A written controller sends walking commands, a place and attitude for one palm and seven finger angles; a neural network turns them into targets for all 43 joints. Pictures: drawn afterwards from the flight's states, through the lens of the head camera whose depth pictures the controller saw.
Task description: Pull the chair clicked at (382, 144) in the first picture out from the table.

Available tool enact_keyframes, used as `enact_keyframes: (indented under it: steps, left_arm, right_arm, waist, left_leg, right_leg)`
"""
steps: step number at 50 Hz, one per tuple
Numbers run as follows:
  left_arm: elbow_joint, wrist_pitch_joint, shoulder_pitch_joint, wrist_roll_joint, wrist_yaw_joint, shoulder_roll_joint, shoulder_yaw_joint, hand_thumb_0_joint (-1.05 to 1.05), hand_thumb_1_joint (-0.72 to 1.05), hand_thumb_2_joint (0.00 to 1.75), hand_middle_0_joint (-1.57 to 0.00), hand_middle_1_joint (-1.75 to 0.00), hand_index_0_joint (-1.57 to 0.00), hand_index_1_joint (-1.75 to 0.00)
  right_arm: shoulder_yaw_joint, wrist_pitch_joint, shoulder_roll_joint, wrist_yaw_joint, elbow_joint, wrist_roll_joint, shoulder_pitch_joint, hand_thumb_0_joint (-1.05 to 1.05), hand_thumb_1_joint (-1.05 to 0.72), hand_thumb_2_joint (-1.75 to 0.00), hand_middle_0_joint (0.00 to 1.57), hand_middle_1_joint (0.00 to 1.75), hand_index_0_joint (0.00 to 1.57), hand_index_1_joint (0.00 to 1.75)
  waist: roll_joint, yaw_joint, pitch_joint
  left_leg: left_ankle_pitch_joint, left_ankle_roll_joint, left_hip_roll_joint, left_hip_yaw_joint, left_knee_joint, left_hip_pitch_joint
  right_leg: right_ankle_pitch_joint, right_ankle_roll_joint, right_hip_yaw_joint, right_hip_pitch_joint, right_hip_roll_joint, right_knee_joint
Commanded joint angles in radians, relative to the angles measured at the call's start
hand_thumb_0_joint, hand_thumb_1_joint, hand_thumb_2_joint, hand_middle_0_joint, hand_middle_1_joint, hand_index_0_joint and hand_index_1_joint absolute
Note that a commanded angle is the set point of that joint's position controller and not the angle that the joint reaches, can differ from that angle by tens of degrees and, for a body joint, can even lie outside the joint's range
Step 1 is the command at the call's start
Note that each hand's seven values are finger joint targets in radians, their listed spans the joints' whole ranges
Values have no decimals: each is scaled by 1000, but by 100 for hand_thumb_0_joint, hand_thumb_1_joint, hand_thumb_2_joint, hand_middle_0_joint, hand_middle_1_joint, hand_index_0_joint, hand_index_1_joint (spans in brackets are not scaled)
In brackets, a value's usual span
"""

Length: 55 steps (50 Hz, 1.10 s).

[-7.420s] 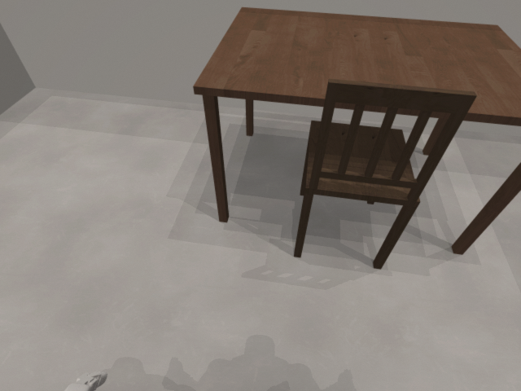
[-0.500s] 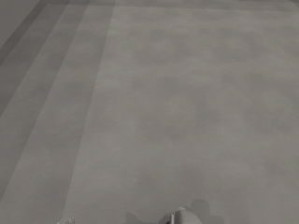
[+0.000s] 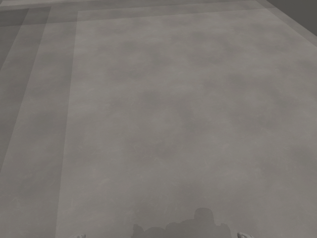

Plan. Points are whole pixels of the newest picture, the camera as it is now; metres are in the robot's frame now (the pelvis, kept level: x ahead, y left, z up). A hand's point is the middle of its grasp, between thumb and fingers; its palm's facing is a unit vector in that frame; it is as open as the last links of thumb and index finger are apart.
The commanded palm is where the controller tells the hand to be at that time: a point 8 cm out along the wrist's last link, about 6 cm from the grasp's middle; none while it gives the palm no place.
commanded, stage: turn to face it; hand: left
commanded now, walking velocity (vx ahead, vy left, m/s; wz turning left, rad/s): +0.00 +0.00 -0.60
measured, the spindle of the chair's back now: out of the picture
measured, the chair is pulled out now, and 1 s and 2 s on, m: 0.00 0.00 0.00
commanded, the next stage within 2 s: none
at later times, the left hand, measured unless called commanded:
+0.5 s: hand (113, 230) +0.16 +0.14 -0.16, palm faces -0.31 -0.91 -0.28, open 7.4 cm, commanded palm none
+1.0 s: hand (128, 229) +0.17 +0.10 -0.16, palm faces -0.49 -0.84 -0.24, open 7.4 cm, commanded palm none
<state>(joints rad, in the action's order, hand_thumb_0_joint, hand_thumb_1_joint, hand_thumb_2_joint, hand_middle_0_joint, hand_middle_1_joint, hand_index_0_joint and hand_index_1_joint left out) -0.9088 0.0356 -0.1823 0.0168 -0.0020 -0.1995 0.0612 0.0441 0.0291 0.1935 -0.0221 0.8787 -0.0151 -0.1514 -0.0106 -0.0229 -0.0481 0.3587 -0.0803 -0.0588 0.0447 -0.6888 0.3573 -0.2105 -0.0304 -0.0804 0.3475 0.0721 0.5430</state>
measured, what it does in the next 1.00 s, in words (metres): steps on the spot, turning right: left foot, then right foot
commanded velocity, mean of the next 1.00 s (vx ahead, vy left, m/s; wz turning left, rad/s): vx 0.00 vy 0.00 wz -0.60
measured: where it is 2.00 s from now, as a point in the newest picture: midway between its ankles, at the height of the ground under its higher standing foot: outside the picture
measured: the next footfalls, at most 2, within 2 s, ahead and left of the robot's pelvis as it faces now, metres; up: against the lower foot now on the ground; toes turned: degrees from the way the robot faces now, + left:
left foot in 0.02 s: +0.05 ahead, +0.13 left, +0.00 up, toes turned +3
right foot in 0.48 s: +0.00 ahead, -0.12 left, +0.00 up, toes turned -25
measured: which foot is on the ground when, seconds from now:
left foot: up 0.00-0.00, down 0.02-0.48, up 0.50-1.00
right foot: down 0.00-0.04, up 0.06-0.46, down 0.48-1.00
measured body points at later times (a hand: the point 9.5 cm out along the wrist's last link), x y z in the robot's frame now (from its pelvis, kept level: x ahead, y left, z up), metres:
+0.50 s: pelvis +0.00 -0.02 -0.01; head +0.04 -0.06 +0.44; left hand +0.18 +0.19 -0.14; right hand -0.06 -0.27 -0.17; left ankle +0.01 +0.13 -0.72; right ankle -0.04 -0.11 -0.74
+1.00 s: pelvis +0.02 -0.04 +0.01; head +0.05 -0.07 +0.46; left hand +0.19 +0.15 -0.14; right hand -0.02 -0.32 -0.13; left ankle +0.10 +0.08 -0.69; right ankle -0.04 -0.11 -0.73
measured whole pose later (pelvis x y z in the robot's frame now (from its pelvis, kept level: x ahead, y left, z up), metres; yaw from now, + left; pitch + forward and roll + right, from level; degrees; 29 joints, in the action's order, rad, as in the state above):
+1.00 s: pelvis +0.02 -0.04 +0.01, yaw -36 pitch +2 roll +0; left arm -0.93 0.03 -0.25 0.01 -0.01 -0.20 0.06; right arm 0.06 0.06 0.23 -0.02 0.88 -0.01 -0.10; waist 0.00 -0.04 -0.07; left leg 0.41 -0.09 -0.04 0.00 -0.83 0.42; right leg -0.24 -0.07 -0.15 0.24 0.12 0.46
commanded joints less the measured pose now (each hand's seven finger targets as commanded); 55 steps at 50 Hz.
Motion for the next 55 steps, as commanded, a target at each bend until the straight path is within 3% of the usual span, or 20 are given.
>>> enact_keyframes:
  steps: [1, 2, 3, 5, 8, 18, 20, 22, 23, 24, 25, 27, 30, 34, 46, 49, 52, 53, 54, 55]
  left_arm:
    - [119, -7, 14, -17, -2, -104, 45, 0, 90, 90, -20, -30, -20, -30]
    - [126, -7, 12, -5, 5, -103, 45, 0, 90, 90, -20, -30, -20, -30]
    - [112, -3, -4, 6, 10, -140, 58, 0, 90, 90, -20, -30, -20, -30]
    - [63, 10, -52, 14, 19, -147, 75, 0, 90, 90, -20, -30, -20, -30]
    - [60, 14, -56, 6, 29, -110, 63, 0, 90, 90, -20, -30, -20, -30]
    - [85, 5, 47, 1, 33, -61, 36, 0, 90, 90, -20, -30, -20, -30]
    - [82, -4, 34, 1, 30, -63, 36, 0, 90, 90, -20, -30, -20, -30]
    - [56, -21, -57, 3, 25, -100, 44, 0, 90, 90, -20, -30, -20, -30]
    - [33, -37, -142, 11, 12, -201, 60, 0, 90, 90, -20, -30, -20, -30]
    - [10, -41, -209, 10, -5, -319, 87, 0, 90, 90, -20, -30, -20, -30]
    - [2, -32, -223, -6, -17, -312, 84, 0, 90, 90, -20, -30, -20, -30]
    - [27, -28, -97, -5, -26, -234, 76, 0, 90, 90, -20, -30, -20, -30]
    - [54, -35, -21, -10, -18, -178, 50, 0, 90, 90, -20, -30, -20, -30]
    - [54, -42, -40, -11, -15, -187, 48, 0, 90, 90, -20, -30, -20, -30]
    - [57, -28, -82, 1, -18, -217, 57, 0, 90, 90, -20, -30, -20, -30]
    - [61, -23, -74, 3, -20, -220, 59, 0, 90, 90, -20, -30, -20, -30]
    - [68, -18, -25, -2, -20, -221, 60, 0, 90, 90, -20, -30, -20, -30]
    - [74, -16, -7, -9, -17, -211, 57, 0, 90, 90, -20, -30, -20, -30]
    - [86, -13, -23, -17, -13, -163, 49, 0, 90, 90, -20, -30, -20, -30]
    - [93, -15, -58, -18, -3, -123, 44, 0, 90, 90, -20, -30, -20, -30]
  right_arm:
    - [51, -41, 209, -16, -41, -3, -173, 0, -90, -90, 20, 30, 20, 30]
    - [60, -33, 260, -13, -62, -6, -139, 0, -90, -90, 20, 30, 20, 30]
    - [49, -29, 235, -11, -83, -12, -94, 0, -90, -90, 20, 30, 20, 30]
    - [29, -37, 156, -19, -100, -11, 7, 0, -90, -90, 20, 30, 20, 30]
    - [32, -41, 154, -18, -82, -10, -36, 0, -90, -90, 20, 30, 20, 30]
    - [71, -28, 202, 1, -9, -12, -154, 0, -90, -90, 20, 30, 20, 30]
    - [78, -26, 210, 5, -4, -13, -149, 0, -90, -90, 20, 30, 20, 30]
    - [79, -25, 209, 9, -8, -4, -132, 0, -90, -90, 20, 30, 20, 30]
    - [70, -21, 166, 16, -27, 6, -143, 0, -90, -90, 20, 30, 20, 30]
    - [40, -16, 79, 21, -90, 1, -62, 0, -90, -90, 20, 30, 20, 30]
    - [38, -2, 102, 1, -99, 5, -32, 0, -90, -90, 20, 30, 20, 30]
    - [41, 5, 101, -2, -76, 2, -5, 0, -90, -90, 20, 30, 20, 30]
    - [47, 11, 111, 7, -29, -9, -50, 0, -90, -90, 20, 30, 20, 30]
    - [48, 16, 122, 3, -18, -7, -65, 0, -90, -90, 20, 30, 20, 30]
    - [37, 0, 127, -4, -87, 4, 74, 0, -90, -90, 20, 30, 20, 30]
    - [37, -7, 122, -8, -99, 12, 75, 0, -90, -90, 20, 30, 20, 30]
    - [36, -16, 124, -16, -81, 17, -15, 0, -90, -90, 20, 30, 20, 30]
    - [39, -22, 138, -21, -66, 18, -66, 0, -90, -90, 20, 30, 20, 30]
    - [47, -31, 194, -23, -67, 12, -89, 0, -90, -90, 20, 30, 20, 30]
    - [59, -31, 267, -20, -80, 3, -85, 0, -90, -90, 20, 30, 20, 30]
  waist:
    - [201, 67, 164]
    - [328, 54, 99]
    - [208, 40, 62]
    - [203, -6, 25]
    - [182, 11, 37]
    - [239, 85, 77]
    - [250, 72, 80]
    - [166, 13, 138]
    - [-68, -30, 196]
    - [-326, -67, 178]
    - [-234, -71, 186]
    - [-220, -31, 88]
    - [-123, 17, 66]
    - [-104, 22, 87]
    - [-104, -13, 82]
    - [-113, -14, 95]
    - [-110, 32, 127]
    - [-92, 56, 153]
    - [68, 59, 180]
    - [310, 43, 176]
  left_leg:
    - [-183, 99, -269, -275, 406, -358]
    - [-271, 189, -441, -384, 446, -291]
    - [-238, 225, -436, -339, 439, -176]
    - [-253, 173, -317, -173, 433, -120]
    - [-399, 165, -252, -25, 379, -207]
    - [-609, 193, -326, 104, 267, -326]
    - [-621, 169, -329, 127, 219, -302]
    - [-576, 93, -293, 194, 54, -248]
    - [-337, 31, -231, 217, -145, -31]
    - [269, -19, -77, 182, -387, 244]
    - [306, -3, -85, 16, -475, 252]
    - [183, -2, -100, -30, -507, 288]
    - [20, -24, -83, -19, -465, 221]
    - [-29, -39, -66, -33, -432, 224]
    - [50, -16, -3, -59, -192, 154]
    - [71, 3, 25, -63, -72, 68]
    - [-44, 19, 43, -62, 164, -90]
    - [-147, 32, 18, -65, 281, -220]
    - [-221, 75, -132, -205, 376, -359]
    - [-447, 166, -373, -411, 399, -443]
  right_leg:
    - [-67, 23, -104, 199, -28, 167]
    - [-364, 67, 28, 277, -4, 414]
    - [-326, 74, -2, 237, -53, 571]
    - [-222, 90, 7, 235, -69, 681]
    - [-165, 109, 49, 255, -79, 705]
    - [-255, 99, 188, 108, -106, 261]
    - [-212, 80, 206, 42, -91, 152]
    - [27, 55, 211, -148, -85, -90]
    - [272, -8, -8, -380, -245, -167]
    - [706, -123, -340, -438, -482, -163]
    - [752, -191, -281, -399, -502, -138]
    - [523, -170, -235, -307, -396, -171]
    - [552, -109, -118, -242, -287, -169]
    - [513, -106, -132, -273, -269, -183]
    - [440, -173, -350, -256, -270, -169]
    - [499, -166, -400, -233, -259, -142]
    - [511, -111, -405, -182, -209, -79]
    - [447, -68, -371, -119, -161, -25]
    - [214, -11, -272, 23, -50, 86]
    - [-327, 50, -106, 213, 47, 296]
